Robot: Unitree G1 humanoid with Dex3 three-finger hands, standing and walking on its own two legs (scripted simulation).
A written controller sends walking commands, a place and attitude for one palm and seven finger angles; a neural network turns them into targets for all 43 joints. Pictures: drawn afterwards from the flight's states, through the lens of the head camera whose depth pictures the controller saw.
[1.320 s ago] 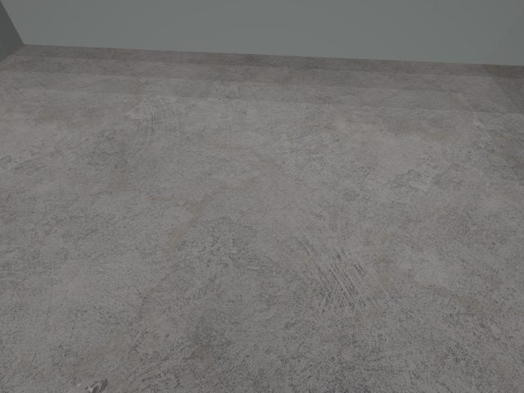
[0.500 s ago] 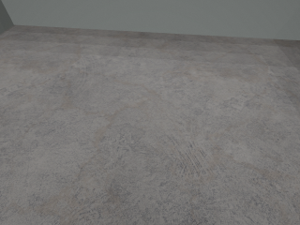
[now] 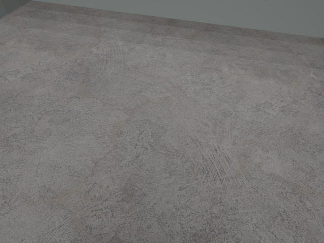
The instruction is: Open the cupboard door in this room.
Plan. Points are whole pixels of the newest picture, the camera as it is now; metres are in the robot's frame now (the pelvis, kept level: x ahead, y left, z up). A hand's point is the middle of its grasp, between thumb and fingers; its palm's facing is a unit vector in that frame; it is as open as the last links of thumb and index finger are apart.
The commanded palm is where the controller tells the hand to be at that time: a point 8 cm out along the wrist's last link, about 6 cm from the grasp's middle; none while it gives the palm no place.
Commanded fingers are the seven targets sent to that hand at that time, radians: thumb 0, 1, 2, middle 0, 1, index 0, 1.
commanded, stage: turn or walk to find it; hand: left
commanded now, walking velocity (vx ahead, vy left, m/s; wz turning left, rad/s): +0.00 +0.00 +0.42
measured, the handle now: out of the picture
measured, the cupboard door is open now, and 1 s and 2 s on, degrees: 0 0 0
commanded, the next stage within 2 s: none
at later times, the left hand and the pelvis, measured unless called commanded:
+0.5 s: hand out of the picture -0.02 +0.16 -0.14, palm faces +0.24 -0.93 -0.28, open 7.4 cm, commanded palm none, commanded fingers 0.00 0.90 0.90 -0.20 -0.30 -0.20 -0.30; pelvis -0.03 -0.04 +0.01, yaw +14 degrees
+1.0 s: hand out of the picture -0.08 +0.20 -0.15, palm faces +0.46 -0.85 -0.26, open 7.4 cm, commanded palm none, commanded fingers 0.00 0.90 0.90 -0.20 -0.30 -0.20 -0.30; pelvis -0.06 -0.02 +0.01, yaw +26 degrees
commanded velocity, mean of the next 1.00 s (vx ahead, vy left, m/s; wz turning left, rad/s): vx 0.00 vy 0.00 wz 0.42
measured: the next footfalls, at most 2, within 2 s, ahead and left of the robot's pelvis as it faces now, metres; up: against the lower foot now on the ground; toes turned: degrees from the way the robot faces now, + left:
right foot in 0.26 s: +0.01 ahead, -0.14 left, +0.00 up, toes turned +7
left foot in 0.66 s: -0.06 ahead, +0.11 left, +0.00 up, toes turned +23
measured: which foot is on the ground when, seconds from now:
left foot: down 0.00-0.26, up 0.28-0.64, down 0.66-1.00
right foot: up 0.00-0.24, down 0.26-0.68, up 0.70-1.00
